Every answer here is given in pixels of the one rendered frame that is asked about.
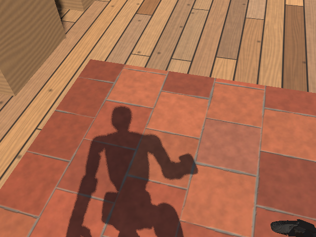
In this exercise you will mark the robot right hand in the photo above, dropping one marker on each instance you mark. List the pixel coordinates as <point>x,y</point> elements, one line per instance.
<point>294,228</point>

